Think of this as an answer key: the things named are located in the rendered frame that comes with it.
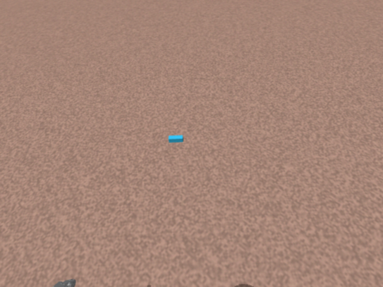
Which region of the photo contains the small box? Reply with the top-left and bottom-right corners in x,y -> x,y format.
169,135 -> 183,143

